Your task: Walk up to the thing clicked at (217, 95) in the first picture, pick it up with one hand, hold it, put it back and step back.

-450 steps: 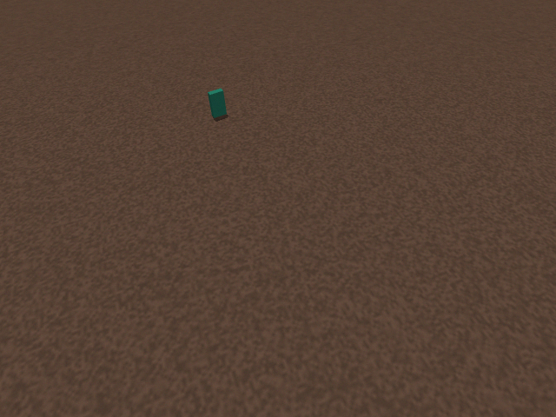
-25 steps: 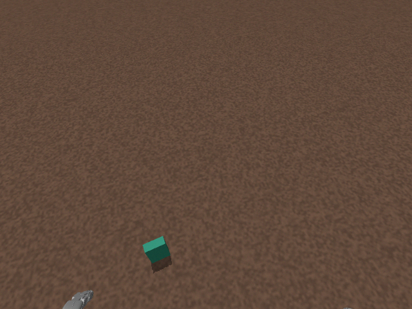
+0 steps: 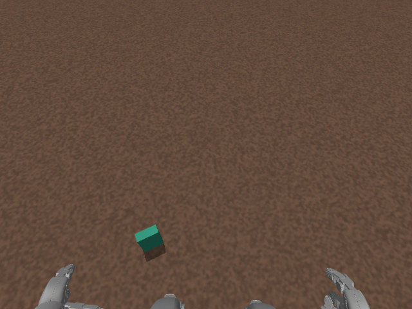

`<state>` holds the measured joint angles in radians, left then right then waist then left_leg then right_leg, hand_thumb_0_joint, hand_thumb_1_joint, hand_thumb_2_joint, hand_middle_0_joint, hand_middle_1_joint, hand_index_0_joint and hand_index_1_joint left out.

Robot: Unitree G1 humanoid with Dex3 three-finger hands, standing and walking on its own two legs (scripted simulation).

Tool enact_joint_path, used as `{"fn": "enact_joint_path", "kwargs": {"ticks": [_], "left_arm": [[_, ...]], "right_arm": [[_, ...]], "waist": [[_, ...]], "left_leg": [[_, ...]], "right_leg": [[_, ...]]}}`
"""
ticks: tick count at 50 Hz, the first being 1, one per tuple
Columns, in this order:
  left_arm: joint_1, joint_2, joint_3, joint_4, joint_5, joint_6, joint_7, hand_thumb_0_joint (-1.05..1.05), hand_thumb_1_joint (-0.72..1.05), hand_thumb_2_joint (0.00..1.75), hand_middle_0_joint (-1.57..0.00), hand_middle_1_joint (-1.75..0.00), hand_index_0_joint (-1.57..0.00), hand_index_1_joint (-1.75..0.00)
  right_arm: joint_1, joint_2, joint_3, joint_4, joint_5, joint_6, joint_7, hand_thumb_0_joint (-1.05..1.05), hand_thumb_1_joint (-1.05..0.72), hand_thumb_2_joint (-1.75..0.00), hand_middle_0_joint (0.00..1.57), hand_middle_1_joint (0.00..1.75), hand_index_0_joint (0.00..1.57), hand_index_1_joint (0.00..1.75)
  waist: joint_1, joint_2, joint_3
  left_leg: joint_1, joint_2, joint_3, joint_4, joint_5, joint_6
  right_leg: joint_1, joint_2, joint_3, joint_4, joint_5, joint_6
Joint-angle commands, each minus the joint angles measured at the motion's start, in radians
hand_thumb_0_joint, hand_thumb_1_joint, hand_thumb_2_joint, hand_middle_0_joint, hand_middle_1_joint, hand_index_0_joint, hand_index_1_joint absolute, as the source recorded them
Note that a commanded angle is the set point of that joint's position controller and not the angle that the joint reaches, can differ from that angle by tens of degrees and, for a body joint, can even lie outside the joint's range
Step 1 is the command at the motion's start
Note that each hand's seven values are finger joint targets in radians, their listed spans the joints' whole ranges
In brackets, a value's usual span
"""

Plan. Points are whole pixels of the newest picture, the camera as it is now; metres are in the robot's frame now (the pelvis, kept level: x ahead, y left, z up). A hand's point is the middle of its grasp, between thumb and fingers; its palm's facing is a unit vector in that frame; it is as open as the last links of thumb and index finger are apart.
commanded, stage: go down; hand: left
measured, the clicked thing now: (150, 238) +0.42 +0.26 -0.65
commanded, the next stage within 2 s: none
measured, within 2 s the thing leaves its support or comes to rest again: neither
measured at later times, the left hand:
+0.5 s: hand (79, 308) +0.14 +0.28 -0.14, palm faces +0.10 -0.93 -0.35, open 17.4 cm
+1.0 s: hand (67, 276) +0.21 +0.36 -0.22, palm faces +0.24 -0.94 -0.25, open 17.3 cm
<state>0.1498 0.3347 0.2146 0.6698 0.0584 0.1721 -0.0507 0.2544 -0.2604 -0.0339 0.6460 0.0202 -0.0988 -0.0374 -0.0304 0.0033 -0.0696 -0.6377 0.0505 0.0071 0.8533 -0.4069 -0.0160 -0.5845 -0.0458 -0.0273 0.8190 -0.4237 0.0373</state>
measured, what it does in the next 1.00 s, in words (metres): lowers itself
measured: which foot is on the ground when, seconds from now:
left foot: down 0.00-1.00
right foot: down 0.00-1.00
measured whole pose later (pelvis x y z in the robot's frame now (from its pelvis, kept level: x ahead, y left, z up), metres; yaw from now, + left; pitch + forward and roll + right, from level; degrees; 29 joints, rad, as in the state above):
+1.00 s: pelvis -0.05 +0.00 -0.15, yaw -1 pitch +28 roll -4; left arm -0.08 0.58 0.57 0.78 -0.12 -0.21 -0.34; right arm 0.16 -0.30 0.01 0.60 -0.01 -0.23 -0.08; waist -0.03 -0.03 -0.17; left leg -1.45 0.06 -0.06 1.58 -0.61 -0.02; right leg -1.38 -0.04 -0.04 1.54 -0.64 0.04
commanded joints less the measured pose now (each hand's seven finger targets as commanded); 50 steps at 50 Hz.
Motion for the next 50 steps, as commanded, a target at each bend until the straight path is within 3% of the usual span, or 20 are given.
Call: {"fn": "enact_joint_path", "kwargs": {"ticks": [1, 8, 13, 17, 19, 21, 28, 31, 32, 35, 36, 37, 40, 42, 44, 50], "left_arm": [[0.009, 0.225, 0.078, -0.247, -0.002, 0.020, 0.015, 0.00, -0.57, 0.00, -0.11, -0.06, -0.10, -0.06], [0.097, 0.209, 0.083, -0.367, -0.017, 0.108, 0.008, 0.00, -0.58, 0.01, -0.11, -0.07, -0.10, -0.08], [0.147, 0.206, 0.095, -0.427, -0.027, 0.131, 0.002, 0.00, -0.59, 0.01, -0.12, -0.08, -0.11, -0.08], [0.151, 0.222, 0.116, -0.469, -0.033, 0.132, -0.003, 0.00, -0.58, 0.02, -0.11, -0.09, -0.10, -0.09], [0.181, 0.198, 0.102, -0.461, -0.039, 0.133, -0.005, 0.00, -0.60, 0.02, -0.11, -0.09, -0.10, -0.09], [0.169, 0.227, 0.134, -0.499, -0.041, 0.125, -0.003, 0.00, -0.59, 0.01, -0.11, -0.08, -0.11, -0.08], [0.209, 0.226, 0.162, -0.492, -0.057, 0.089, -0.009, 0.00, -0.57, 0.02, -0.10, -0.08, -0.10, -0.08], [0.205, 0.240, 0.180, -0.463, -0.065, 0.064, -0.017, 0.00, -0.58, 0.00, -0.11, -0.06, -0.11, -0.06], [0.146, 0.252, 0.186, -0.491, -0.067, 0.044, -0.018, 0.00, -0.56, 0.01, -0.10, -0.06, -0.10, -0.06], [0.048, 0.277, 0.225, -0.387, -0.083, -0.025, -0.036, 0.00, -0.57, 0.02, -0.10, -0.06, -0.09, -0.06], [0.010, 0.298, 0.245, -0.366, -0.091, -0.062, -0.049, 0.00, -0.56, 0.02, -0.10, -0.06, -0.09, -0.06], [0.007, 0.295, 0.253, -0.255, -0.096, -0.091, -0.064, 0.00, -0.58, 0.02, -0.10, -0.06, -0.10, -0.06], [-0.134, 0.405, 0.332, -0.256, -0.124, -0.233, -0.135, 0.00, -0.49, 0.00, -0.10, 0.00, -0.09, 0.00], [-0.178, 0.432, 0.359, -0.176, -0.143, -0.317, -0.188, 0.00, -0.48, 0.00, -0.08, -0.01, -0.08, 0.00], [-0.197, 0.478, 0.419, -0.097, -0.173, -0.388, -0.233, 0.00, -0.54, 0.00, -0.08, -0.02, -0.08, -0.01], [-0.300, 0.562, 0.496, 0.080, -0.214, -0.501, -0.363, 0.00, -0.56, 0.01, -0.06, -0.03, -0.07, -0.02]], "right_arm": [[-0.013, -0.151, -0.054, -0.145, 0.000, -0.064, -0.034, 0.00, -0.83, -0.88, 0.20, 0.30, 0.20, 0.30], [-0.020, -0.135, -0.038, -0.180, -0.006, -0.086, -0.067, 0.00, -0.82, -0.88, 0.20, 0.30, 0.20, 0.30], [-0.014, -0.127, -0.035, -0.199, -0.011, -0.100, -0.082, 0.00, -0.82, -0.88, 0.20, 0.30, 0.20, 0.30], [-0.021, -0.124, -0.033, -0.218, -0.013, -0.107, -0.089, 0.00, -0.82, -0.87, 0.20, 0.30, 0.20, 0.30], [-0.022, -0.120, -0.030, -0.217, -0.014, -0.113, -0.089, 0.00, -0.84, -0.88, 0.20, 0.30, 0.20, 0.30], [-0.021, -0.118, -0.031, -0.227, -0.015, -0.118, -0.092, 0.00, -0.84, -0.88, 0.20, 0.30, 0.20, 0.30], [-0.025, -0.114, -0.032, -0.234, -0.016, -0.130, -0.094, 0.00, -0.86, -0.88, 0.20, 0.30, 0.20, 0.30], [-0.007, -0.117, -0.035, -0.211, -0.018, -0.137, -0.094, 0.00, -0.86, -0.89, 0.20, 0.30, 0.20, 0.30], [-0.025, -0.118, -0.035, -0.230, -0.018, -0.142, -0.093, 0.00, -0.87, -0.89, 0.20, 0.30, 0.20, 0.30], [-0.030, -0.128, -0.033, -0.203, -0.022, -0.157, -0.090, 0.00, -0.89, -0.89, 0.20, 0.30, 0.20, 0.30], [-0.039, -0.129, -0.033, -0.198, -0.023, -0.165, -0.088, 0.00, -0.89, -0.89, 0.20, 0.30, 0.20, 0.30], [-0.033, -0.135, -0.034, -0.176, -0.024, -0.168, -0.083, 0.00, -0.90, -0.89, 0.20, 0.30, 0.20, 0.30], [-0.038, -0.154, -0.036, -0.170, -0.025, -0.184, -0.072, 0.00, -0.91, -0.90, 0.20, 0.30, 0.20, 0.30], [-0.051, -0.171, -0.034, -0.164, -0.025, -0.192, -0.066, 0.00, -0.93, -0.90, 0.20, 0.30, 0.20, 0.30], [-0.056, -0.180, -0.027, -0.157, -0.024, -0.187, -0.063, 0.00, -0.91, -0.90, 0.20, 0.30, 0.20, 0.30], [-0.046, -0.236, -0.028, -0.118, -0.030, -0.162, -0.054, 0.00, -0.89, -0.89, 0.20, 0.30, 0.20, 0.30]], "waist": [[0.008, 0.078, -0.217], [-0.006, 0.071, -0.217], [-0.012, 0.082, -0.250], [-0.011, 0.102, -0.244], [-0.015, 0.081, -0.232], [-0.003, 0.103, -0.258], [0.005, 0.091, -0.260], [-0.008, 0.098, -0.269], [-0.010, 0.081, -0.254], [-0.022, 0.070, -0.223], [-0.012, 0.078, -0.228], [-0.018, 0.054, -0.212], [0.007, 0.112, -0.308], [0.008, 0.114, -0.343], [0.035, 0.119, -0.389], [0.058, 0.159, -0.540]], "left_leg": [[0.130, -0.027, -0.007, -0.058, 0.289, 0.008], [0.059, -0.027, -0.015, 0.009, 0.252, 0.016], [0.038, -0.021, -0.030, 0.050, 0.288, 0.015], [0.005, -0.019, -0.036, 0.072, 0.260, 0.014], [-0.024, -0.020, -0.038, 0.080, 0.227, 0.017], [-0.038, -0.022, -0.038, 0.093, 0.214, 0.017], [-0.096, -0.024, -0.038, 0.124, 0.164, 0.019], [-0.111, -0.022, -0.042, 0.145, 0.159, 0.019], [-0.139, -0.025, -0.037, 0.160, 0.139, 0.022], [-0.216, -0.022, -0.036, 0.208, 0.077, 0.026], [-0.246, -0.022, -0.038, 0.234, 0.060, 0.026], [-0.295, -0.023, -0.037, 0.261, 0.034, 0.029], [-0.353, -0.025, -0.036, 0.338, 0.012, 0.027], [-0.397, -0.022, -0.049, 0.387, -0.025, 0.026], [-0.452, -0.022, -0.053, 0.436, -0.049, 0.024], [-0.488, -0.011, -0.090, 0.556, 0.038, 0.017]], "right_leg": [[0.017, 0.051, -0.028, -0.033, 0.248, -0.047], [-0.036, 0.047, -0.030, 0.010, 0.224, -0.042], [-0.065, 0.049, -0.038, 0.057, 0.237, -0.044], [-0.107, 0.052, -0.040, 0.082, 0.205, -0.045], [-0.121, 0.055, -0.041, 0.090, 0.183, -0.044], [-0.128, 0.051, -0.037, 0.102, 0.172, -0.047], [-0.169, 0.053, -0.036, 0.137, 0.127, -0.051], [-0.190, 0.053, -0.035, 0.156, 0.126, -0.049], [-0.204, 0.050, -0.032, 0.157, 0.114, -0.047], [-0.294, 0.050, -0.025, 0.208, 0.060, -0.049], [-0.326, 0.048, -0.023, 0.239, 0.043, -0.049], [-0.364, 0.045, -0.020, 0.262, 0.022, -0.048], [-0.451, 0.040, -0.007, 0.370, 0.002, -0.056], [-0.537, 0.039, -0.004, 0.437, -0.032, -0.058], [-0.586, 0.035, 0.006, 0.484, -0.062, -0.059], [-0.763, 0.043, -0.024, 0.650, -0.021, -0.068]]}}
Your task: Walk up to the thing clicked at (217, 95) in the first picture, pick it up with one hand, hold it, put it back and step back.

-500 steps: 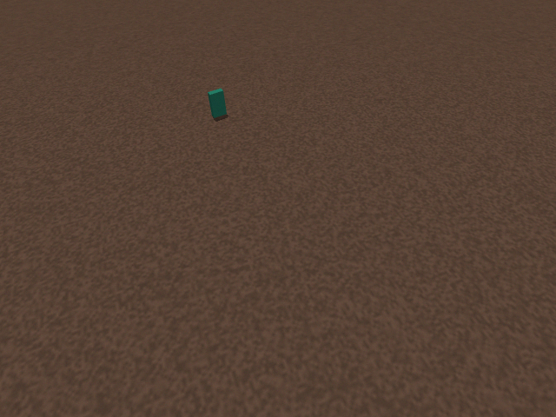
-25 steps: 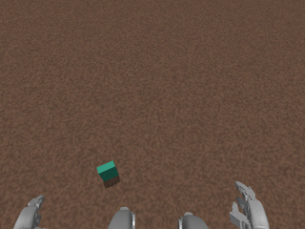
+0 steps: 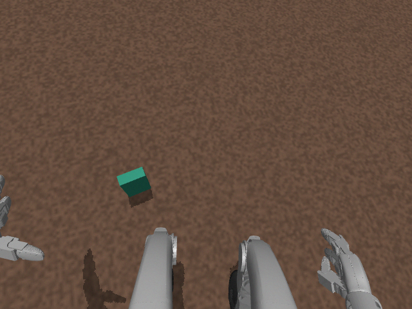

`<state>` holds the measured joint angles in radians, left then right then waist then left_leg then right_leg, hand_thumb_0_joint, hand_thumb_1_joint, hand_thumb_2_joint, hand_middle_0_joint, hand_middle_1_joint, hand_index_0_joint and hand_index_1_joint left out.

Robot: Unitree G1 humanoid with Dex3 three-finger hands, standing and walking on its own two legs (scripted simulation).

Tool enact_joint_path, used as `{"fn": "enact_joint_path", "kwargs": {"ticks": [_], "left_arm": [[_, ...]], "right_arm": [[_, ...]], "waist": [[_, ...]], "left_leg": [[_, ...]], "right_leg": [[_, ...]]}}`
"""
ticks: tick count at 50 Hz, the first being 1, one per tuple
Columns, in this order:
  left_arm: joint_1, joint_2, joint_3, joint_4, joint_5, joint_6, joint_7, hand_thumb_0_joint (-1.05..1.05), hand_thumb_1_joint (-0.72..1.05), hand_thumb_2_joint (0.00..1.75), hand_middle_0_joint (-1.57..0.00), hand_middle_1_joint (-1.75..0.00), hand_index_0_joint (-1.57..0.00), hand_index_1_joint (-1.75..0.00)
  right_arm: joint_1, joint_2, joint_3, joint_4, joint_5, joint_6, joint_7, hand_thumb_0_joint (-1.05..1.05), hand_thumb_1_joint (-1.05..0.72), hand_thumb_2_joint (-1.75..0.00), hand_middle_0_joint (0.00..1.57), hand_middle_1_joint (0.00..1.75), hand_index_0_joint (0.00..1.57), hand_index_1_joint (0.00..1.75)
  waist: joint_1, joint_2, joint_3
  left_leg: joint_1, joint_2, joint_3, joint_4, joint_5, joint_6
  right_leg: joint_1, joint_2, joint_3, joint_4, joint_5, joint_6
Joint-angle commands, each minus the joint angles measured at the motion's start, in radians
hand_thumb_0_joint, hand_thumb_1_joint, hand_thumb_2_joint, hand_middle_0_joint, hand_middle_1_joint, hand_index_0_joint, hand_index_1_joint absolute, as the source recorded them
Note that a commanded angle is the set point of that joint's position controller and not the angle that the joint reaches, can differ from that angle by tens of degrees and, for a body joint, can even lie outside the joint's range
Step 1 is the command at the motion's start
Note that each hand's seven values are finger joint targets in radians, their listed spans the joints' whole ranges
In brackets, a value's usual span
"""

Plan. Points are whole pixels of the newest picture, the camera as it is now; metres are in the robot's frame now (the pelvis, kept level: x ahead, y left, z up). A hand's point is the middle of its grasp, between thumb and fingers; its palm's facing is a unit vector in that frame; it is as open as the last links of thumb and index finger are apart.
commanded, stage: go down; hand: left
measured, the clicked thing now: (135, 182) +0.47 +0.27 -0.50
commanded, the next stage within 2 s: approach in 1.40 s
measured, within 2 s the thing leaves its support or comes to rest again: neither
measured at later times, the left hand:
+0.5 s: hand (24, 196) +0.32 +0.42 -0.13, palm faces +0.29 -0.95 -0.14, open 17.6 cm
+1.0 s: hand (26, 189) +0.34 +0.44 -0.16, palm faces +0.31 -0.95 -0.10, open 17.5 cm
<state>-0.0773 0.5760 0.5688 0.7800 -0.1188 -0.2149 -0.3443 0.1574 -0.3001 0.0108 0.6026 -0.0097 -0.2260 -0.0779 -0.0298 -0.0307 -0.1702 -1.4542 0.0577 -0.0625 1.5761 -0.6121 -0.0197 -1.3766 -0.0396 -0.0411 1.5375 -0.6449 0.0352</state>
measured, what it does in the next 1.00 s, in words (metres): lowers itself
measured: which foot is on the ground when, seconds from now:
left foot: down 0.00-1.00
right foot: down 0.00-1.00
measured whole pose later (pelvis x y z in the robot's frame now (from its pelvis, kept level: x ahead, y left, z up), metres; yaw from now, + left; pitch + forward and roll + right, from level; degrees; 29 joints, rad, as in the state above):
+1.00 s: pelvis -0.05 +0.00 -0.18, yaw -5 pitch +32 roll -8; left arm -0.54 0.96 0.92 1.12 -0.18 -0.34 -0.67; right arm 0.09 -0.35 0.11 0.68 -0.06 -0.17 -0.06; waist -0.06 -0.04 -0.09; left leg -2.07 0.06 -0.15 2.17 -0.67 -0.03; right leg -1.97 -0.01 -0.06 2.10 -0.70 0.04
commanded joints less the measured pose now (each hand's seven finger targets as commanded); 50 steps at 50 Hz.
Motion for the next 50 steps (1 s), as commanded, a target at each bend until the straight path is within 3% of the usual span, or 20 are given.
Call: {"fn": "enact_joint_path", "kwargs": {"ticks": [1, 3, 4, 7, 8, 10, 17, 20, 24, 25, 29, 34, 40, 43, 50], "left_arm": [[-0.116, 0.362, 0.170, -0.036, -0.042, -0.131, -0.086, 0.00, -0.57, 0.01, -0.05, -0.03, -0.07, -0.02], [-0.170, 0.410, 0.195, -0.037, -0.053, -0.157, -0.119, 0.00, -0.58, 0.03, -0.05, -0.04, -0.06, -0.03], [-0.200, 0.451, 0.228, -0.053, -0.060, -0.167, -0.132, 0.00, -0.60, 0.03, -0.05, -0.05, -0.06, -0.03], [-0.289, 0.486, 0.253, -0.048, -0.075, -0.181, -0.172, 0.00, -0.59, 0.04, -0.04, -0.05, -0.06, -0.04], [-0.296, 0.516, 0.280, -0.031, -0.079, -0.184, -0.179, 0.00, -0.60, 0.04, -0.04, -0.05, -0.06, -0.04], [-0.319, 0.520, 0.287, 0.029, -0.083, -0.185, -0.199, 0.00, -0.61, 0.05, -0.04, -0.06, -0.06, -0.05], [-0.399, 0.633, 0.343, 0.091, -0.089, -0.185, -0.254, 0.00, -0.61, 0.05, -0.04, -0.08, -0.06, -0.06], [-0.413, 0.632, 0.344, 0.136, -0.092, -0.184, -0.272, 0.00, -0.61, 0.06, -0.04, -0.09, -0.07, -0.07], [-0.465, 0.710, 0.377, 0.106, -0.091, -0.187, -0.282, 0.00, -0.61, 0.06, -0.04, -0.09, -0.07, -0.07], [-0.474, 0.694, 0.371, 0.117, -0.090, -0.187, -0.287, 0.00, -0.61, 0.05, -0.05, -0.10, -0.07, -0.07], [-0.522, 0.746, 0.390, 0.101, -0.087, -0.187, -0.294, 0.00, -0.61, 0.06, -0.05, -0.10, -0.07, -0.08], [-0.552, 0.775, 0.397, 0.123, -0.085, -0.184, -0.297, 0.00, -0.61, 0.06, -0.04, -0.10, -0.07, -0.08], [-0.570, 0.808, 0.415, 0.141, -0.093, -0.179, -0.308, 0.00, -0.61, 0.06, -0.04, -0.11, -0.07, -0.09], [-0.596, 0.807, 0.404, 0.151, -0.089, -0.181, -0.317, 0.00, -0.59, 0.05, -0.04, -0.11, -0.07, -0.08], [-0.615, 0.847, 0.431, 0.146, -0.097, -0.190, -0.327, 0.00, -0.60, 0.07, -0.04, -0.12, -0.07, -0.09]], "right_arm": [[0.053, -0.200, -0.070, -0.068, -0.002, -0.030, -0.012, 0.00, -0.89, -0.89, 0.20, 0.30, 0.20, 0.30], [0.056, -0.211, -0.066, -0.052, -0.007, -0.023, -0.012, 0.00, -0.89, -0.89, 0.20, 0.30, 0.20, 0.30], [0.064, -0.213, -0.063, -0.045, -0.008, -0.021, -0.012, 0.00, -0.89, -0.90, 0.20, 0.30, 0.20, 0.30], [0.057, -0.224, -0.059, -0.033, -0.014, -0.015, -0.015, 0.00, -0.89, -0.90, 0.20, 0.30, 0.20, 0.30], [0.055, -0.225, -0.055, -0.028, -0.014, -0.011, -0.017, 0.00, -0.89, -0.90, 0.20, 0.30, 0.20, 0.30], [0.054, -0.223, -0.045, -0.010, -0.018, -0.005, -0.017, 0.00, -0.89, -0.90, 0.20, 0.30, 0.20, 0.30], [0.050, -0.229, -0.017, 0.002, -0.028, 0.007, -0.013, 0.00, -0.89, -0.90, 0.20, 0.30, 0.20, 0.30], [0.051, -0.239, -0.015, 0.009, -0.029, 0.011, -0.014, 0.00, -0.89, -0.90, 0.20, 0.30, 0.20, 0.30], [0.046, -0.250, -0.007, 0.011, -0.030, 0.014, -0.010, 0.00, -0.89, -0.90, 0.20, 0.30, 0.20, 0.30], [0.052, -0.255, -0.007, 0.018, -0.032, 0.017, -0.011, 0.00, -0.89, -0.90, 0.20, 0.30, 0.20, 0.30], [0.054, -0.264, -0.003, 0.023, -0.037, 0.020, -0.010, 0.00, -0.89, -0.90, 0.20, 0.30, 0.20, 0.30], [0.046, -0.269, 0.002, 0.028, -0.040, 0.023, -0.008, 0.00, -0.89, -0.90, 0.20, 0.30, 0.20, 0.30], [0.061, -0.275, 0.013, 0.029, -0.042, 0.022, -0.004, 0.00, -0.90, -0.90, 0.20, 0.30, 0.20, 0.30], [0.055, -0.281, 0.012, 0.031, -0.043, 0.024, -0.005, 0.00, -0.90, -0.90, 0.20, 0.30, 0.20, 0.30], [0.055, -0.289, 0.019, 0.034, -0.045, 0.025, 0.000, 0.00, -0.90, -0.90, 0.20, 0.30, 0.20, 0.30]], "waist": [[0.061, 0.199, -0.461], [0.061, 0.213, -0.487], [0.064, 0.209, -0.529], [0.043, 0.227, -0.564], [0.049, 0.215, -0.572], [0.042, 0.197, -0.546], [0.055, 0.187, -0.548], [0.044, 0.185, -0.531], [0.056, 0.218, -0.544], [0.046, 0.245, -0.540], [0.048, 0.271, -0.561], [0.047, 0.267, -0.498], [0.038, 0.250, -0.534], [0.025, 0.264, -0.509], [0.034, 0.270, -0.529]], "left_leg": [[0.324, -0.017, -0.025, -0.152, 0.228, 0.020], [0.301, -0.015, -0.032, -0.125, 0.227, 0.019], [0.310, -0.015, -0.033, -0.098, 0.261, 0.021], [0.298, -0.014, -0.038, -0.048, 0.251, 0.024], [0.274, -0.016, -0.037, -0.032, 0.251, 0.026], [0.219, -0.018, -0.028, 0.011, 0.246, 0.032], [0.074, -0.018, -0.009, 0.100, 0.169, 0.037], [0.045, -0.014, -0.012, 0.128, 0.145, 0.037], [0.036, -0.006, -0.024, 0.146, 0.120, 0.032], [0.047, -0.005, -0.031, 0.150, 0.139, 0.028], [0.030, -0.003, -0.034, 0.180, 0.132, 0.027], [-0.058, 0.001, -0.029, 0.196, 0.017, 0.031], [-0.093, -0.004, -0.017, 0.258, 0.083, 0.033], [-0.102, -0.003, -0.027, 0.267, 0.059, 0.032], [-0.112, -0.004, -0.027, 0.304, 0.071, 0.031]], "right_leg": [[0.010, 0.037, -0.011, -0.053, 0.186, -0.066], [-0.020, 0.039, -0.015, -0.018, 0.184, -0.067], [-0.025, 0.039, -0.014, -0.002, 0.206, -0.065], [-0.080, 0.041, -0.014, 0.036, 0.191, -0.065], [-0.083, 0.041, -0.015, 0.045, 0.190, -0.065], [-0.107, 0.043, -0.014, 0.063, 0.187, -0.065], [-0.133, 0.051, -0.012, 0.125, 0.133, -0.065], [-0.179, 0.055, -0.024, 0.156, 0.117, -0.067], [-0.221, 0.057, -0.036, 0.201, 0.102, -0.067], [-0.245, 0.057, -0.041, 0.224, 0.117, -0.070], [-0.275, 0.057, -0.047, 0.261, 0.112, -0.070], [-0.310, 0.063, -0.052, 0.284, 0.045, -0.067], [-0.302, 0.064, -0.057, 0.319, 0.082, -0.068], [-0.352, 0.063, -0.063, 0.338, 0.066, -0.068], [-0.373, 0.064, -0.068, 0.378, 0.078, -0.068]]}}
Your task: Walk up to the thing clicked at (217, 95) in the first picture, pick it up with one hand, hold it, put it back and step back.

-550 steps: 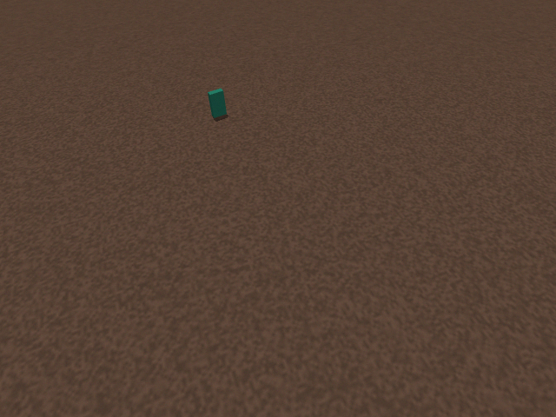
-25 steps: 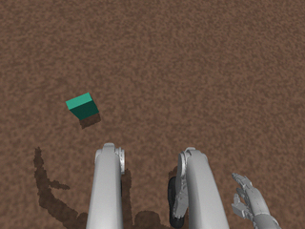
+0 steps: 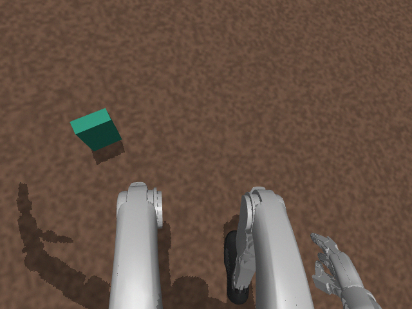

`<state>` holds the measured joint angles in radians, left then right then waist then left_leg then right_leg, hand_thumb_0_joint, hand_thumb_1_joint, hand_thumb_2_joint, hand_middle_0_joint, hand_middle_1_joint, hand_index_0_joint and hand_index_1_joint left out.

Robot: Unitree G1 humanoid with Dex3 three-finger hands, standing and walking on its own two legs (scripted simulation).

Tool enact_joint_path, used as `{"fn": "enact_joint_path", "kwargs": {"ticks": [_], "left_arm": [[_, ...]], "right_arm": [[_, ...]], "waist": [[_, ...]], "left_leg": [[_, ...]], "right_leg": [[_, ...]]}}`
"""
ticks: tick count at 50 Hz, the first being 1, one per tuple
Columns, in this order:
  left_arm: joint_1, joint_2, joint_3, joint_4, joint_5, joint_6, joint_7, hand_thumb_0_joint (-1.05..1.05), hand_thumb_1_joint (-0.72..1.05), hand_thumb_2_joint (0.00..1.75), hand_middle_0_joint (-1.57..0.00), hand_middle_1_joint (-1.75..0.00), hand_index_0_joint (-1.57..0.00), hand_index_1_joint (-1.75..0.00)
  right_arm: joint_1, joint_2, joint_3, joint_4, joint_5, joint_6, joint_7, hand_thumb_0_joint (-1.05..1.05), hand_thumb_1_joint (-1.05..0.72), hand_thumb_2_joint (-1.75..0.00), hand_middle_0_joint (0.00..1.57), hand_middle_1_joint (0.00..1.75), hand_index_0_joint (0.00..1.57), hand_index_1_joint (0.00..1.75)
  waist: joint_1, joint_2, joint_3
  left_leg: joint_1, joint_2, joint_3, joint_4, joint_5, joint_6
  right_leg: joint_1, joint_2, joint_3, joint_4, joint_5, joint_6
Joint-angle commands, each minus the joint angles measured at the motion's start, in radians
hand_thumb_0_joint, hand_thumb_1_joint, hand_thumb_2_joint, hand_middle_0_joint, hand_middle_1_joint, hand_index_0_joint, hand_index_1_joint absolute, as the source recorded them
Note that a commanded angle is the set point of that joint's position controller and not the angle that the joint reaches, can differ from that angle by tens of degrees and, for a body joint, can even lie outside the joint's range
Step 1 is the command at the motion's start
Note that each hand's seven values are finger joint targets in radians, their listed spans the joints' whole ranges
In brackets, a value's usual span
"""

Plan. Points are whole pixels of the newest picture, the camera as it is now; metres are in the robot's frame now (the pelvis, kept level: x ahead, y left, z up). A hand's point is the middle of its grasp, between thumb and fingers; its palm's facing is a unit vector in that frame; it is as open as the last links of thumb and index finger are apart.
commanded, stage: go down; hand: left
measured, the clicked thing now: (99, 131) +0.49 +0.31 -0.33
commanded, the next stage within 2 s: approach in 0.40 s
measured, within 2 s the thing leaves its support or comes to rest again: neither
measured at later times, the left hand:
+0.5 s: hand out of the picture +0.35 +0.48 +0.00, palm faces +0.40 -0.92 -0.08, open 17.5 cm
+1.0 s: hand (13, 146) +0.38 +0.43 -0.17, palm faces +0.39 -0.92 +0.00, open 17.5 cm
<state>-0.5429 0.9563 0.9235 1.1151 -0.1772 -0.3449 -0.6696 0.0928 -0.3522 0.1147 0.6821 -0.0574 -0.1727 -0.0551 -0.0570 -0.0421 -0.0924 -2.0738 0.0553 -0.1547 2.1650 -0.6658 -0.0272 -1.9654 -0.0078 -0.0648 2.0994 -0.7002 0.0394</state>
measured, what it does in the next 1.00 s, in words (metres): lowers itself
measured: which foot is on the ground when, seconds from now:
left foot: down 0.00-1.00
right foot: down 0.00-1.00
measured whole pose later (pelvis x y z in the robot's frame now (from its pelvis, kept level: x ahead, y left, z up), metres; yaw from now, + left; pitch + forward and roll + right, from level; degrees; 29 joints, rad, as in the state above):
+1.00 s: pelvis -0.01 +0.01 -0.09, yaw -5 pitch +24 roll -12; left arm -0.63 0.99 0.93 1.33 -0.18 -0.67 -0.59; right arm -0.04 -0.37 0.27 0.63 -0.18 -0.10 0.02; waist -0.14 -0.17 0.10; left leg -2.24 0.04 -0.26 2.49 -0.68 -0.03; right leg -2.10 0.04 -0.11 2.36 -0.69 0.06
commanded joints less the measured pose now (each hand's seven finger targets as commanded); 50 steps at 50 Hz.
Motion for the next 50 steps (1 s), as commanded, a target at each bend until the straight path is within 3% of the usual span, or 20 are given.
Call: {"fn": "enact_joint_path", "kwargs": {"ticks": [1, 7, 11, 14, 17, 19, 23, 26, 28, 30, 34, 37, 42, 46, 48, 50], "left_arm": [[-0.146, 0.463, 0.079, -0.187, -0.037, -0.061, -0.004, 0.00, -0.60, 0.06, -0.04, -0.11, -0.07, -0.09], [-0.184, 0.505, 0.091, -0.205, -0.033, -0.060, -0.007, 0.00, -0.58, 0.06, -0.04, -0.11, -0.07, -0.09], [-0.172, 0.480, 0.086, -0.169, -0.040, -0.061, -0.012, 0.00, -0.59, 0.07, -0.04, -0.12, -0.07, -0.09], [-0.191, 0.524, 0.098, -0.201, -0.037, -0.066, -0.011, 0.00, -0.60, 0.06, -0.04, -0.12, -0.07, -0.09], [-0.197, 0.500, 0.082, -0.188, -0.040, -0.065, -0.016, 0.00, -0.58, 0.07, -0.03, -0.11, -0.06, -0.08], [-0.179, 0.516, 0.104, -0.177, -0.041, -0.064, -0.014, 0.00, -0.57, 0.07, -0.03, -0.12, -0.06, -0.09], [-0.190, 0.504, 0.093, -0.175, -0.047, -0.064, -0.020, 0.00, -0.61, 0.06, -0.04, -0.12, -0.07, -0.09], [-0.182, 0.532, 0.114, -0.169, -0.052, -0.071, -0.019, 0.00, -0.60, 0.00, -0.08, -0.09, -0.10, -0.07], [-0.178, 0.508, 0.107, -0.142, -0.055, -0.082, -0.025, 0.00, -0.61, 0.00, -0.09, -0.08, -0.11, -0.06], [-0.201, 0.462, 0.084, -0.092, -0.071, -0.105, -0.029, 0.00, -0.61, 0.00, -0.09, -0.09, -0.11, -0.06], [-0.209, 0.438, 0.066, 0.002, -0.078, -0.175, -0.017, 0.00, -0.61, 0.00, -0.09, -0.10, -0.11, -0.07], [-0.215, 0.394, 0.029, 0.055, -0.075, -0.221, 0.006, 0.00, -0.61, 0.00, -0.08, -0.10, -0.11, -0.07], [-0.247, 0.440, 0.045, 0.014, -0.060, -0.310, 0.048, 0.00, -0.61, 0.00, -0.09, -0.11, -0.12, -0.07], [-0.243, 0.471, 0.050, 0.015, -0.032, -0.383, 0.079, 0.00, -0.61, 0.00, -0.09, -0.12, -0.13, -0.09], [-0.233, 0.497, 0.071, 0.025, -0.024, -0.419, 0.099, 0.00, -0.61, 0.00, -0.09, -0.13, -0.13, -0.09], [-0.218, 0.463, 0.057, 0.061, -0.023, -0.447, 0.116, 0.00, -0.61, 0.00, -0.09, -0.13, -0.12, -0.09]], "right_arm": [[0.123, -0.241, -0.087, -0.045, 0.003, -0.027, -0.023, 0.00, -0.90, -0.90, 0.20, 0.30, 0.20, 0.30], [0.129, -0.244, -0.079, -0.044, 0.000, -0.021, -0.017, 0.00, -0.90, -0.90, 0.20, 0.30, 0.20, 0.30], [0.120, -0.245, -0.076, -0.047, -0.001, -0.017, -0.014, 0.00, -0.90, -0.90, 0.20, 0.30, 0.20, 0.30], [0.116, -0.248, -0.074, -0.049, -0.003, -0.016, -0.011, 0.00, -0.90, -0.90, 0.20, 0.30, 0.20, 0.30], [0.109, -0.254, -0.073, -0.051, 0.000, -0.016, -0.009, 0.00, -0.89, -0.90, 0.20, 0.30, 0.20, 0.30], [0.117, -0.256, -0.068, -0.051, -0.002, -0.013, -0.007, 0.00, -0.90, -0.90, 0.20, 0.30, 0.20, 0.30], [0.120, -0.255, -0.062, -0.053, -0.002, -0.008, -0.003, 0.00, -0.90, -0.90, 0.20, 0.30, 0.20, 0.30], [0.104, -0.261, -0.060, -0.058, 0.000, -0.008, 0.000, 0.00, -0.90, -0.89, 0.20, 0.30, 0.20, 0.30], [0.101, -0.264, -0.053, -0.058, -0.007, -0.007, 0.003, 0.00, -0.91, -0.89, 0.20, 0.30, 0.20, 0.30], [0.088, -0.257, -0.046, -0.060, -0.010, -0.010, 0.005, 0.00, -0.91, -0.89, 0.20, 0.30, 0.20, 0.30], [0.076, -0.266, -0.021, -0.059, -0.034, -0.014, 0.010, 0.00, -0.91, -0.89, 0.20, 0.30, 0.20, 0.30], [0.047, -0.283, -0.012, -0.069, -0.048, -0.006, 0.019, 0.00, -0.90, -0.89, 0.20, 0.30, 0.20, 0.30], [0.026, -0.296, 0.018, -0.082, -0.083, 0.019, 0.039, 0.00, -0.90, -0.89, 0.20, 0.30, 0.20, 0.30], [-0.003, -0.314, 0.044, -0.075, -0.117, 0.055, 0.050, 0.00, -0.91, -0.89, 0.20, 0.30, 0.20, 0.30], [-0.039, -0.320, 0.065, -0.089, -0.134, 0.074, 0.055, 0.00, -0.91, -0.89, 0.20, 0.30, 0.20, 0.30], [-0.059, -0.330, 0.080, -0.088, -0.151, 0.091, 0.059, 0.00, -0.91, -0.89, 0.20, 0.30, 0.20, 0.30]], "waist": [[0.060, 0.291, -0.611], [0.054, 0.311, -0.623], [0.044, 0.280, -0.583], [0.058, 0.310, -0.613], [0.042, 0.307, -0.567], [0.055, 0.311, -0.583], [0.037, 0.305, -0.588], [0.051, 0.301, -0.563], [0.035, 0.300, -0.557], [0.003, 0.238, -0.495], [-0.020, 0.216, -0.471], [-0.030, 0.236, -0.418], [-0.030, 0.293, -0.484], [-0.038, 0.351, -0.491], [-0.031, 0.380, -0.472], [-0.051, 0.390, -0.438]], "left_leg": [[0.521, -0.001, 0.062, -0.285, 0.136, 0.037], [0.506, -0.003, 0.062, -0.260, 0.137, 0.037], [0.460, -0.005, 0.073, -0.237, 0.113, 0.042], [0.469, -0.005, 0.075, -0.232, 0.114, 0.040], [0.455, -0.003, 0.063, -0.233, 0.088, 0.040], [0.465, -0.003, 0.058, -0.228, 0.117, 0.037], [0.459, -0.004, 0.058, -0.213, 0.135, 0.037], [0.436, -0.002, 0.060, -0.207, 0.108, 0.039], [0.440, -0.002, 0.051, -0.192, 0.131, 0.036], [0.369, -0.003, 0.057, -0.156, 0.093, 0.045], [0.326, 0.000, 0.059, -0.095, 0.101, 0.044], [0.331, 0.007, 0.033, -0.100, 0.034, 0.036], [0.365, 0.014, 0.032, -0.031, 0.115, 0.025], [0.395, 0.022, 0.020, 0.006, 0.172, 0.013], [0.403, 0.027, 0.010, 0.016, 0.178, 0.006], [0.388, 0.029, 0.004, 0.035, 0.171, 0.004]], "right_leg": [[0.200, 0.032, -0.048, -0.176, 0.139, -0.073], [0.192, 0.031, -0.052, -0.151, 0.138, -0.073], [0.186, 0.034, -0.053, -0.153, 0.121, -0.071], [0.185, 0.036, -0.052, -0.140, 0.121, -0.072], [0.139, 0.036, -0.061, -0.128, 0.105, -0.073], [0.151, 0.035, -0.065, -0.114, 0.126, -0.074], [0.156, 0.035, -0.066, -0.110, 0.139, -0.072], [0.137, 0.038, -0.068, -0.101, 0.117, -0.072], [0.128, 0.038, -0.076, -0.084, 0.134, -0.072], [0.113, 0.044, -0.077, -0.094, 0.106, -0.067], [0.116, 0.054, -0.090, -0.065, 0.111, -0.065], [0.053, 0.057, -0.110, -0.037, 0.062, -0.068], [0.080, 0.064, -0.124, 0.022, 0.126, -0.067], [0.078, 0.068, -0.137, 0.076, 0.165, -0.068], [0.066, 0.073, -0.147, 0.098, 0.166, -0.069], [0.064, 0.075, -0.158, 0.115, 0.167, -0.067]]}}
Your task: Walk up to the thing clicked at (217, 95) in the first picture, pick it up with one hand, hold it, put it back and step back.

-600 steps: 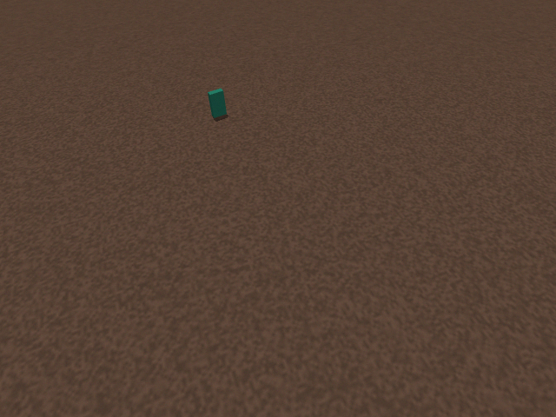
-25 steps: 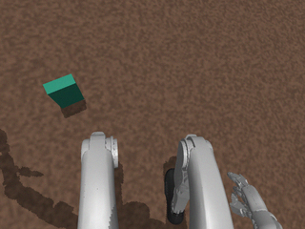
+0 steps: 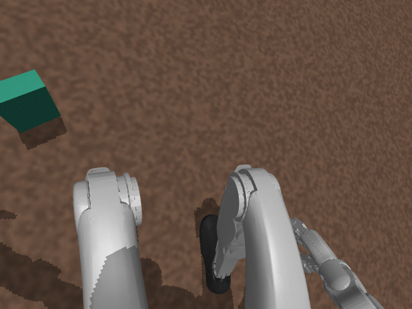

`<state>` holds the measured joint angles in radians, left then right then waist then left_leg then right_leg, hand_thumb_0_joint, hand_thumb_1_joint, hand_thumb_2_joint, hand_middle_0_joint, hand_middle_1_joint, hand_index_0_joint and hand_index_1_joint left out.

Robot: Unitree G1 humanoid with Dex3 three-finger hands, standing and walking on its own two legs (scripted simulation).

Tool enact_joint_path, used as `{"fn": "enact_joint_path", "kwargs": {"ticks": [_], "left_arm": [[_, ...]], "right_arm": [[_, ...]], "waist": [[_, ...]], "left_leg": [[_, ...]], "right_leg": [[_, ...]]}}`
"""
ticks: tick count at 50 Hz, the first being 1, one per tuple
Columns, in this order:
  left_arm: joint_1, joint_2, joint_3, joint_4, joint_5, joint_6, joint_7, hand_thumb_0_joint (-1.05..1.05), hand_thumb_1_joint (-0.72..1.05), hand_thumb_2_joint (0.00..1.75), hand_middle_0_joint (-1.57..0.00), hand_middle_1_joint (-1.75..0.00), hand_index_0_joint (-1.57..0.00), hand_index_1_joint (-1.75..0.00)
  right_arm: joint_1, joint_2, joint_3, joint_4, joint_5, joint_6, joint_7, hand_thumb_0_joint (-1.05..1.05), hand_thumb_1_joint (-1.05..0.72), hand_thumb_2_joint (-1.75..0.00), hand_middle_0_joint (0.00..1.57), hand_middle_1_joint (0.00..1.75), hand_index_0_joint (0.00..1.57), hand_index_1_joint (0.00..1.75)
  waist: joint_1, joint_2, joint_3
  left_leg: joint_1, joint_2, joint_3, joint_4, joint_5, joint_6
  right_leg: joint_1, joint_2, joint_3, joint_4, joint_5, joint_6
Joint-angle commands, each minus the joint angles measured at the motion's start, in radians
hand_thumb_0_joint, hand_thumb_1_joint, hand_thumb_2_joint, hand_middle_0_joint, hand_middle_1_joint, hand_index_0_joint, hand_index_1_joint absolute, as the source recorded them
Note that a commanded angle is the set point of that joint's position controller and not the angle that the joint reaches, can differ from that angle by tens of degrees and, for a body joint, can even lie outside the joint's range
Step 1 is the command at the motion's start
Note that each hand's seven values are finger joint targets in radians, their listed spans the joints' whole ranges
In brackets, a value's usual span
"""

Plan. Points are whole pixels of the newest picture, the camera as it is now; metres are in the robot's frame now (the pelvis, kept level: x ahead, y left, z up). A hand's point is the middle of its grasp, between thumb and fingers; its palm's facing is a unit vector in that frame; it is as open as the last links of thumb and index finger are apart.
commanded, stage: approach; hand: left
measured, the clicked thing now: (27, 104) +0.47 +0.35 -0.24
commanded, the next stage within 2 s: close in in 0.04 s
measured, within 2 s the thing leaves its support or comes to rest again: neither
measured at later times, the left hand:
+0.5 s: hand out of the picture +0.39 +0.39 -0.19, palm faces +0.48 -0.87 +0.00, open 17.4 cm
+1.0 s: hand (13, 123) +0.42 +0.35 -0.20, palm faces +0.50 -0.86 +0.01, open 17.5 cm
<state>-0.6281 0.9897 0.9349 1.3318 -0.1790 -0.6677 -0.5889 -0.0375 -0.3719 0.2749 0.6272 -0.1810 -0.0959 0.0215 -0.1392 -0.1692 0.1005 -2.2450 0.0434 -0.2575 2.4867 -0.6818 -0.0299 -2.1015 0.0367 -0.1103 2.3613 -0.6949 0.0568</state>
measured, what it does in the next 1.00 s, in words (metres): stands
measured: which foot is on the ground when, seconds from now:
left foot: down 0.00-1.00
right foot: down 0.00-1.00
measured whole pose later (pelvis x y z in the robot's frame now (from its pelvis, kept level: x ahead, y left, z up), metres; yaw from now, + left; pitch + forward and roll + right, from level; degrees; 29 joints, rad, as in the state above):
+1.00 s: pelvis -0.01 +0.02 -0.04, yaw -5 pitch +12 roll -17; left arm -0.61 0.88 0.70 1.43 -0.12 -1.04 -0.06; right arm -0.15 -0.37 0.48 0.55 -0.34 0.06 0.13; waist -0.21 -0.27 0.28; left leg -2.24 0.04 -0.39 2.68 -0.70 -0.01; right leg -2.05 0.10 -0.19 2.44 -0.65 0.07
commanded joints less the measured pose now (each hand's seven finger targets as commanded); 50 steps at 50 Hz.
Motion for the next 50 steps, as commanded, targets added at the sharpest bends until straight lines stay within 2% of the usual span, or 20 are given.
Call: {"fn": "enact_joint_path", "kwargs": {"ticks": [1, 2, 3, 4, 8, 12, 15, 17, 19, 20, 21, 23, 28, 29, 32, 35, 36, 38, 42, 50], "left_arm": [[-0.138, 0.439, 0.048, -0.152, -0.024, -0.143, 0.044, 0.00, -0.61, 0.00, -0.08, -0.13, -0.12, -0.10], [-0.137, 0.425, 0.030, -0.130, -0.022, -0.155, 0.051, 0.00, -0.61, 0.00, -0.09, -0.13, -0.13, -0.10], [-0.134, 0.429, 0.039, -0.123, -0.027, -0.169, 0.059, 0.00, -0.61, 0.00, -0.08, -0.14, -0.13, -0.10], [-0.130, 0.417, 0.024, -0.108, -0.025, -0.183, 0.067, 0.00, -0.61, 0.01, -0.08, -0.14, -0.12, -0.10], [-0.135, 0.324, -0.055, -0.048, -0.029, -0.229, 0.100, 0.00, -0.61, 0.01, -0.07, -0.15, -0.13, -0.10], [-0.128, 0.315, -0.056, -0.039, -0.033, -0.283, 0.168, 0.00, -0.61, 0.02, -0.07, -0.15, -0.13, -0.10], [-0.133, 0.298, -0.066, -0.042, -0.011, -0.317, 0.237, 0.00, -0.61, 0.05, -0.06, -0.14, -0.12, -0.10], [-0.136, 0.301, -0.065, -0.060, 0.008, -0.335, 0.282, 0.00, -0.61, 0.04, -0.07, -0.14, -0.13, -0.09], [-0.137, 0.297, -0.083, -0.070, 0.032, -0.349, 0.318, 0.00, -0.61, 0.04, -0.07, -0.14, -0.12, -0.09], [-0.138, 0.261, -0.106, -0.078, 0.034, -0.356, 0.330, 0.00, -0.61, 0.04, -0.07, -0.13, -0.13, -0.09], [-0.136, 0.262, -0.107, -0.085, 0.040, -0.362, 0.342, 0.00, -0.61, 0.03, -0.07, -0.13, -0.13, -0.08], [-0.134, 0.221, -0.140, -0.086, 0.040, -0.371, 0.358, 0.00, -0.61, 0.02, -0.07, -0.12, -0.13, -0.07], [-0.117, 0.142, -0.181, -0.059, 0.022, -0.385, 0.391, 0.00, -0.61, 0.03, -0.07, -0.11, -0.12, -0.07], [-0.127, 0.132, -0.192, -0.057, 0.022, -0.388, 0.398, 0.00, -0.61, 0.03, -0.07, -0.11, -0.12, -0.07], [-0.116, 0.141, -0.195, -0.053, 0.030, -0.402, 0.421, 0.00, -0.61, 0.04, -0.07, -0.10, -0.12, -0.06], [-0.124, 0.109, -0.206, -0.043, 0.026, -0.417, 0.444, 0.00, -0.61, 0.04, -0.07, -0.10, -0.12, -0.06], [-0.128, 0.128, -0.194, -0.043, 0.029, -0.421, 0.453, 0.00, -0.61, 0.04, -0.07, -0.10, -0.12, -0.06], [-0.131, 0.145, -0.196, -0.045, 0.042, -0.426, 0.469, 0.00, -0.61, 0.06, -0.07, -0.10, -0.11, -0.06], [-0.153, 0.136, -0.210, -0.050, 0.056, -0.440, 0.500, 0.00, -0.61, 0.05, -0.07, -0.09, -0.11, -0.06], [-0.161, 0.100, -0.246, -0.039, 0.061, -0.446, 0.539, 0.00, -0.58, 0.09, -0.09, -0.07, -0.10, -0.06]], "right_arm": [[0.049, -0.317, -0.070, -0.042, -0.035, 0.020, -0.016, 0.00, -0.91, -0.89, 0.20, 0.30, 0.20, 0.30], [0.047, -0.314, -0.058, -0.035, -0.041, 0.026, -0.013, 0.00, -0.91, -0.89, 0.20, 0.30, 0.20, 0.30], [0.028, -0.320, -0.050, -0.053, -0.048, 0.031, -0.013, 0.00, -0.90, -0.89, 0.20, 0.30, 0.20, 0.30], [0.024, -0.323, -0.037, -0.052, -0.058, 0.037, -0.012, 0.00, -0.90, -0.89, 0.20, 0.30, 0.20, 0.30], [-0.013, -0.335, -0.010, -0.059, -0.080, 0.049, -0.007, 0.00, -0.90, -0.89, 0.20, 0.30, 0.20, 0.30], [-0.040, -0.351, 0.023, -0.069, -0.104, 0.067, 0.005, 0.00, -0.91, -0.89, 0.20, 0.30, 0.20, 0.30], [-0.056, -0.355, 0.039, -0.072, -0.123, 0.081, 0.016, 0.00, -0.90, -0.89, 0.20, 0.30, 0.20, 0.30], [-0.058, -0.355, 0.044, -0.072, -0.132, 0.093, 0.025, 0.00, -0.91, -0.89, 0.20, 0.30, 0.20, 0.30], [-0.068, -0.354, 0.046, -0.072, -0.142, 0.103, 0.030, 0.00, -0.91, -0.89, 0.20, 0.30, 0.20, 0.30], [-0.074, -0.355, 0.045, -0.072, -0.146, 0.108, 0.032, 0.00, -0.91, -0.89, 0.20, 0.30, 0.20, 0.30], [-0.077, -0.358, 0.045, -0.072, -0.147, 0.111, 0.034, 0.00, -0.91, -0.89, 0.20, 0.30, 0.20, 0.30], [-0.084, -0.355, 0.047, -0.077, -0.152, 0.116, 0.040, 0.00, -0.92, -0.90, 0.20, 0.30, 0.20, 0.30], [-0.086, -0.359, 0.050, -0.084, -0.151, 0.125, 0.054, 0.00, -0.92, -0.90, 0.20, 0.30, 0.20, 0.30], [-0.085, -0.361, 0.053, -0.087, -0.150, 0.129, 0.055, 0.00, -0.92, -0.90, 0.20, 0.30, 0.20, 0.30], [-0.092, -0.357, 0.061, -0.092, -0.152, 0.137, 0.062, 0.00, -0.92, -0.90, 0.20, 0.30, 0.20, 0.30], [-0.097, -0.356, 0.067, -0.096, -0.155, 0.141, 0.069, 0.00, -0.92, -0.90, 0.20, 0.30, 0.20, 0.30], [-0.095, -0.356, 0.069, -0.098, -0.157, 0.143, 0.069, 0.00, -0.92, -0.90, 0.20, 0.30, 0.20, 0.30], [-0.098, -0.355, 0.073, -0.098, -0.160, 0.149, 0.071, 0.00, -0.92, -0.90, 0.20, 0.30, 0.20, 0.30], [-0.104, -0.358, 0.074, -0.103, -0.164, 0.156, 0.076, 0.00, -0.92, -0.90, 0.20, 0.30, 0.20, 0.30], [-0.101, -0.352, 0.084, -0.098, -0.169, 0.165, 0.080, 0.00, -0.90, -0.90, 0.20, 0.30, 0.20, 0.30]], "waist": [[0.024, 0.515, -0.613], [0.018, 0.513, -0.593], [0.013, 0.500, -0.596], [-0.003, 0.507, -0.601], [-0.043, 0.472, -0.537], [-0.058, 0.486, -0.524], [-0.066, 0.523, -0.486], [-0.068, 0.528, -0.472], [-0.073, 0.549, -0.435], [-0.088, 0.536, -0.427], [-0.090, 0.542, -0.419], [-0.108, 0.531, -0.399], [-0.127, 0.488, -0.388], [-0.139, 0.474, -0.384], [-0.124, 0.470, -0.381], [-0.136, 0.461, -0.369], [-0.132, 0.455, -0.373], [-0.132, 0.467, -0.353], [-0.144, 0.486, -0.340], [-0.158, 0.468, -0.359]], "left_leg": [[0.541, 0.042, 0.103, -0.279, 0.170, 0.007], [0.528, 0.043, 0.100, -0.274, 0.146, 0.006], [0.517, 0.044, 0.099, -0.257, 0.142, 0.009], [0.528, 0.045, 0.095, -0.242, 0.173, 0.007], [0.498, 0.053, 0.070, -0.212, 0.145, 0.005], [0.504, 0.057, 0.046, -0.187, 0.173, -0.002], [0.516, 0.061, 0.032, -0.187, 0.187, -0.013], [0.503, 0.062, 0.022, -0.189, 0.175, -0.015], [0.485, 0.064, 0.025, -0.190, 0.138, -0.015], [0.476, 0.064, 0.019, -0.188, 0.123, -0.015], [0.479, 0.065, 0.013, -0.192, 0.118, -0.017], [0.451, 0.062, 0.015, -0.179, 0.096, -0.011], [0.442, 0.062, -0.012, -0.177, 0.099, -0.010], [0.439, 0.062, -0.018, -0.176, 0.094, -0.010], [0.431, 0.061, -0.023, -0.175, 0.087, -0.009], [0.427, 0.063, -0.030, -0.169, 0.091, -0.008], [0.430, 0.064, -0.030, -0.167, 0.098, -0.008], [0.408, 0.063, -0.024, -0.164, 0.085, -0.005], [0.417, 0.067, -0.035, -0.180, 0.046, -0.009], [0.417, 0.068, -0.032, -0.156, 0.098, -0.006]], "right_leg": [[0.195, 0.033, -0.120, -0.141, 0.152, -0.083], [0.195, 0.036, -0.124, -0.139, 0.134, -0.083], [0.207, 0.039, -0.130, -0.139, 0.138, -0.080], [0.227, 0.040, -0.134, -0.131, 0.168, -0.077], [0.198, 0.049, -0.159, -0.117, 0.159, -0.075], [0.231, 0.055, -0.182, -0.090, 0.189, -0.069], [0.225, 0.057, -0.193, -0.071, 0.204, -0.069], [0.228, 0.058, -0.201, -0.065, 0.197, -0.067], [0.218, 0.058, -0.198, -0.066, 0.179, -0.068], [0.212, 0.060, -0.202, -0.068, 0.173, -0.067], [0.203, 0.060, -0.207, -0.062, 0.170, -0.068], [0.208, 0.063, -0.204, -0.070, 0.167, -0.064], [0.206, 0.068, -0.216, -0.062, 0.182, -0.062], [0.209, 0.067, -0.221, -0.063, 0.181, -0.060], [0.212, 0.070, -0.218, -0.060, 0.177, -0.060], [0.219, 0.072, -0.218, -0.055, 0.185, -0.057], [0.222, 0.074, -0.218, -0.059, 0.190, -0.057], [0.224, 0.076, -0.214, -0.061, 0.181, -0.059], [0.205, 0.075, -0.223, -0.058, 0.156, -0.059], [0.238, 0.083, -0.225, -0.063, 0.207, -0.057]]}}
